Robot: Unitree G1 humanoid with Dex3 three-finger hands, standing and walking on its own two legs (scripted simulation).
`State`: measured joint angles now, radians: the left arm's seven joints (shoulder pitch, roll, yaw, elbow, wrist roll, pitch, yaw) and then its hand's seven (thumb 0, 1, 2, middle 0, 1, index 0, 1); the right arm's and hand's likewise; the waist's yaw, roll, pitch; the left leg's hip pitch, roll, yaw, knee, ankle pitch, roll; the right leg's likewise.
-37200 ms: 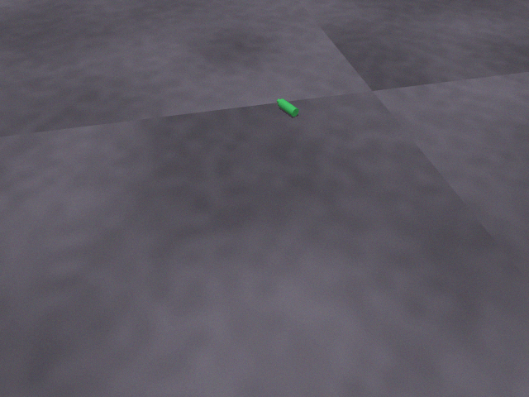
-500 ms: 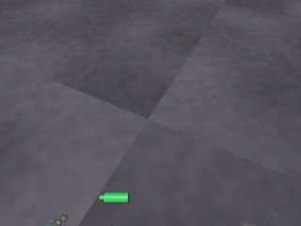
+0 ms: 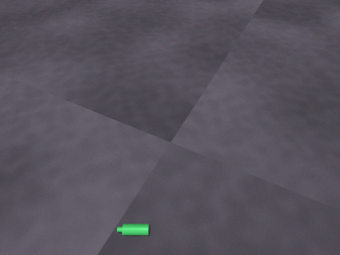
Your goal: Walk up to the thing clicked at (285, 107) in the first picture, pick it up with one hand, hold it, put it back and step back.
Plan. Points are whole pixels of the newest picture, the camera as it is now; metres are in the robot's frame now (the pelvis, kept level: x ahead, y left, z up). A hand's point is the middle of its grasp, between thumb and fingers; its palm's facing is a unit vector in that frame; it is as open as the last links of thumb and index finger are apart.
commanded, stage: stand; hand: left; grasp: from above
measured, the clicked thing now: (133, 229) +0.39 +0.23 -0.75
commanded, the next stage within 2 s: step back in 1.70 s
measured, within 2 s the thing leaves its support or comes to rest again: neither
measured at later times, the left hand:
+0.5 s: hand out of the picture +0.06 +0.23 -0.16, palm faces +0.02 -0.94 -0.33, open 7.4 cm
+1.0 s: hand out of the picture +0.08 +0.23 -0.16, palm faces +0.01 -0.94 -0.34, open 7.4 cm
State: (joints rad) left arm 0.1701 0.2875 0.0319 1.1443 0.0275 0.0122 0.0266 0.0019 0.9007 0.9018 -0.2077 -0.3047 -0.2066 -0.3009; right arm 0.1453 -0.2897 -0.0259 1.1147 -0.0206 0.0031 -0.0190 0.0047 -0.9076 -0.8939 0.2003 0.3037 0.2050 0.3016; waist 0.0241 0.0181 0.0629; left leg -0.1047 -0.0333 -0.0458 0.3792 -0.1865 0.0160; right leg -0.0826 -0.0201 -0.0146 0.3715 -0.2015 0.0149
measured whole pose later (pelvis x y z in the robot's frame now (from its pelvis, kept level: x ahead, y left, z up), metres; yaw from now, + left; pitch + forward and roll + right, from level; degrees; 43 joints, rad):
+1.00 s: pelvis +0.01 -0.01 +0.00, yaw +0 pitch -3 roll +0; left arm 0.11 0.32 0.03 1.16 0.02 0.00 0.01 0.00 0.90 0.90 -0.21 -0.30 -0.21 -0.30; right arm 0.11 -0.33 0.00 1.14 -0.01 0.00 -0.01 0.00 -0.91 -0.89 0.20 0.30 0.20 0.30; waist 0.01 0.02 0.06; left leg -0.10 -0.01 -0.05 0.33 -0.18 0.00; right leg -0.07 0.00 -0.02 0.31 -0.19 0.00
